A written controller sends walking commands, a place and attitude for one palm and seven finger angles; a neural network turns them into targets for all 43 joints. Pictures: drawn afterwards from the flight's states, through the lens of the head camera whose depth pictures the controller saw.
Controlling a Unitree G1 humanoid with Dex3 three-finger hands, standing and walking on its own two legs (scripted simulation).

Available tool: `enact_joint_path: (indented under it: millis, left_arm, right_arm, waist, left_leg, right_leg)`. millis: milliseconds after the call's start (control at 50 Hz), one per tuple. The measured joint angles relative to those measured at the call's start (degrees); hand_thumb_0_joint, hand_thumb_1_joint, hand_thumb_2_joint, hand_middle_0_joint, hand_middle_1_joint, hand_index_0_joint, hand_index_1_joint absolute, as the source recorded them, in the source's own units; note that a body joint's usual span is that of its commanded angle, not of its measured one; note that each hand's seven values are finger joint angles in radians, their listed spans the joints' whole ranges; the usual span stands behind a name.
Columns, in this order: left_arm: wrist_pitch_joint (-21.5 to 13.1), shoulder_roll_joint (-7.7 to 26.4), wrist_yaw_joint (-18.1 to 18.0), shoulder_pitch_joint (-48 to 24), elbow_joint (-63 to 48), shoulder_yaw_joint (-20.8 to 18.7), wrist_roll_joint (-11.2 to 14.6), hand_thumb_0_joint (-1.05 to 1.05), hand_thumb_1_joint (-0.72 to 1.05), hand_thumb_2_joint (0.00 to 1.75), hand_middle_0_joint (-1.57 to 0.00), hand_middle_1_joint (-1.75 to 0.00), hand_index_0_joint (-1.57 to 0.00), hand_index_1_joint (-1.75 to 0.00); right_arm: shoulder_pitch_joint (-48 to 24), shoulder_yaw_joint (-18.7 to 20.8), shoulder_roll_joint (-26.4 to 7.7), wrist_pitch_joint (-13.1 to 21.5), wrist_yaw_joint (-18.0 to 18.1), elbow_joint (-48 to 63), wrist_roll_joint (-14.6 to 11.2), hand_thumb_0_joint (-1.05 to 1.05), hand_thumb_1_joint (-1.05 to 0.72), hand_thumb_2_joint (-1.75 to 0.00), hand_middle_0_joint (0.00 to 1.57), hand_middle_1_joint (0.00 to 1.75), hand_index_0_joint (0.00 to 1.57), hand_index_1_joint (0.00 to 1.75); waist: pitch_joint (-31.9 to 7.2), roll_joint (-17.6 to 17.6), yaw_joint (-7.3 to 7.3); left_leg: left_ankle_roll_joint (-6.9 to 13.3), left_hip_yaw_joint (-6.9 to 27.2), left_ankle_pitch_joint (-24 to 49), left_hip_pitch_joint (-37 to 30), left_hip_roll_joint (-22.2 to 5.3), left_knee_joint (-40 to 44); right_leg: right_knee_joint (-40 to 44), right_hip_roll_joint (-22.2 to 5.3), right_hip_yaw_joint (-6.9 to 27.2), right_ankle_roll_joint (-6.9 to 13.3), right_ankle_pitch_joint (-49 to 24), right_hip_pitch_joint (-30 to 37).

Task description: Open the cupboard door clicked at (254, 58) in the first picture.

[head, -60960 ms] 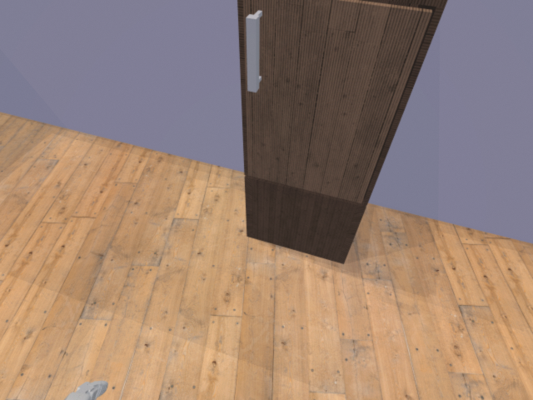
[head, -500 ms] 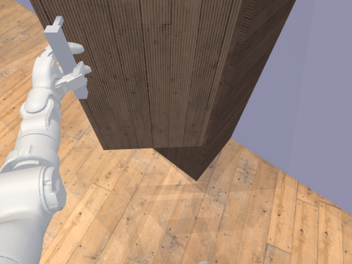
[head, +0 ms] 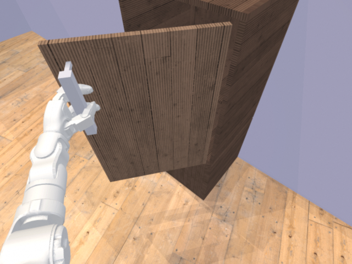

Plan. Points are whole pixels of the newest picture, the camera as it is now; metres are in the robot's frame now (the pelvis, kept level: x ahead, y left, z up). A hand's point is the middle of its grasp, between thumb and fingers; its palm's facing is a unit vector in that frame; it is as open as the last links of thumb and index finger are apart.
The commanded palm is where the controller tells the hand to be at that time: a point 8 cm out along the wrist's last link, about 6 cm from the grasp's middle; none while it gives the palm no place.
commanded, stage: pull the door open along its arc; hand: left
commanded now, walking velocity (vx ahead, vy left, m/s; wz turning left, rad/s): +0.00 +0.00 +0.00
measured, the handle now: (81, 100) +0.47 +0.22 +0.13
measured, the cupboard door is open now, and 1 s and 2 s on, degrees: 52 82 84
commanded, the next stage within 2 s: open thumb and fingers to let go in 0.56 s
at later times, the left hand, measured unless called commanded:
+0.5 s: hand (124, 174) +0.26 +0.09 +0.14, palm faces +0.33 -0.94 +0.05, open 6.5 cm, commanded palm +0.20 +0.16 +0.13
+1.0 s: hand (130, 173) +0.27 +0.08 +0.14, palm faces +0.41 -0.91 +0.00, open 8.9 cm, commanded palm +0.22 +0.12 +0.13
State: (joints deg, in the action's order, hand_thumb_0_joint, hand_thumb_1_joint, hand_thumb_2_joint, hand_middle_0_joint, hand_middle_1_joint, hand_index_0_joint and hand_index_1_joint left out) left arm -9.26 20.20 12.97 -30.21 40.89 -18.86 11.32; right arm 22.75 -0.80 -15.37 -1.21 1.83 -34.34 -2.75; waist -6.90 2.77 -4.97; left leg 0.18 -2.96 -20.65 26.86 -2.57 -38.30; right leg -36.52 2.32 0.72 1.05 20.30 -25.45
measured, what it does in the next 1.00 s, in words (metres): stands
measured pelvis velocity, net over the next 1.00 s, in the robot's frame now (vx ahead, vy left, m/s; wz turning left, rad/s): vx -0.02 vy -0.03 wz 0.09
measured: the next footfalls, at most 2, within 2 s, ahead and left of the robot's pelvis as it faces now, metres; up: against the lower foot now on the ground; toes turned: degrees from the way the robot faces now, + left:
none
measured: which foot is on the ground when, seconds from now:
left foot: down 0.00-1.00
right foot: down 0.00-1.00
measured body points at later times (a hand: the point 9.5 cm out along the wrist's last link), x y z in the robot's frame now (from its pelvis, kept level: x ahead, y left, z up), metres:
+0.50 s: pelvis +0.00 -0.03 +0.01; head -0.04 -0.05 +0.46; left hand +0.24 +0.14 +0.14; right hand +0.22 -0.21 -0.05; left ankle -0.02 +0.12 -0.72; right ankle -0.03 -0.11 -0.72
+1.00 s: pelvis -0.02 -0.03 +0.01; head -0.05 -0.06 +0.46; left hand +0.24 +0.13 +0.14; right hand +0.18 -0.23 -0.09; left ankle -0.02 +0.12 -0.72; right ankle -0.03 -0.11 -0.72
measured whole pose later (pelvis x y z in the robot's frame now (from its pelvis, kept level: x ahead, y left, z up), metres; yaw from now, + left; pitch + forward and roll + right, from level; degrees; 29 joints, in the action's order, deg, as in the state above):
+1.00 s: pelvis -0.02 -0.03 +0.01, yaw +5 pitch -3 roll +0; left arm 8.3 -4.4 -26.8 2.1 -5.9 9.4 0.0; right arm 9.1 -1.4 -11.2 -4.0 2.8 -37.3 1.7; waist -1.1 3.8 1.3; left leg -1.8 2.1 -15.8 11.4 -1.6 -30.6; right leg -30.7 1.7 -4.4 3.3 18.5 -8.9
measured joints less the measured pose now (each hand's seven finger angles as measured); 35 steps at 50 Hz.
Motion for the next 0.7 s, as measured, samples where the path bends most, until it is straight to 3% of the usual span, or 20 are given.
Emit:
enact_joint_path:
  millis: [80,120,240,380,540,700]
  left_arm:
    - [2.1,-3.2,-0.5,8.9,-11.1,2.6,1.3,0.01,0.68,0.72,-0.37,-1.35,-0.32,-1.35]
    - [3.8,-5.4,-2.5,13.3,-17.2,4.5,1.7,0.01,0.67,0.71,-0.36,-1.35,-0.32,-1.35]
    - [10.3,-13.6,-14.2,25.1,-35.0,11.4,0.3,0.02,0.66,0.70,-0.35,-1.34,-0.33,-1.30]
    - [18.2,-19.4,-26.8,35.6,-49.8,19.6,-3.4,0.03,0.64,0.70,-0.33,-1.30,-0.34,-1.30]
    - [22.4,-22.6,-36.0,40.1,-55.7,25.6,-7.5,0.03,0.63,0.71,-0.32,-1.25,-0.34,-1.30]
    - [21.4,-25.4,-41.9,37.1,-53.9,28.6,-12.3,0.03,0.65,0.77,-0.31,-1.26,-0.31,-1.31]
  right_arm:
    - [-2.4,0.1,0.3,0.6,-0.2,1.3,-0.4,0.01,-0.91,-0.90,0.20,0.30,0.20,0.30]
    - [-3.9,0.2,0.5,1.1,-0.3,1.8,-0.5,0.02,-0.91,-0.90,0.20,0.30,0.20,0.30]
    - [-9.7,-0.1,2.1,2.0,-1.0,2.5,-0.1,0.02,-0.91,-0.90,0.20,0.30,0.20,0.30]
    - [-15.1,-1.9,5.1,-0.9,-1.2,3.8,1.8,0.02,-0.91,-0.90,0.20,0.30,0.20,0.30]
    - [-16.0,-2.7,6.0,-4.7,-1.2,3.1,3.6,0.01,-0.91,-0.90,0.20,0.30,0.21,0.30]
    - [-14.4,-1.3,4.2,-4.9,-0.8,-0.4,4.7,0.02,-0.91,-0.90,0.20,0.30,0.20,0.30]
  waist:
    - [0.1,0.1,1.37]
    - [0.1,0.4,2.18]
    - [0.5,0.3,4.36]
    - [1.3,-0.2,5.06]
    - [2.3,0.4,5.26]
    - [5.0,1.0,5.49]
  left_leg:
    - [-0.1,-0.2,0.4,-2.9,0.2,1.4]
    - [-0.1,-0.2,0.6,-4.2,0.3,2.0]
    - [-0.4,-0.1,1.5,-8.2,0.8,4.1]
    - [-1.3,0.8,2.6,-12.7,0.5,6.5]
    - [-2.2,2.4,2.9,-15.1,-0.3,7.1]
    - [-2.2,4.7,3.4,-14.3,0.3,6.2]
  right_leg:
    - [0.9,-0.2,0.2,0.0,-0.1,2.6]
    - [1.3,-0.3,0.2,0.0,-0.2,3.9]
    - [2.2,-0.7,0.0,0.2,-0.4,7.5]
    - [4.0,-0.3,-0.8,1.1,-0.8,12.0]
    - [5.4,0.5,-2.4,2.2,-1.0,15.1]
    - [4.5,0.1,-4.7,2.7,-0.6,15.2]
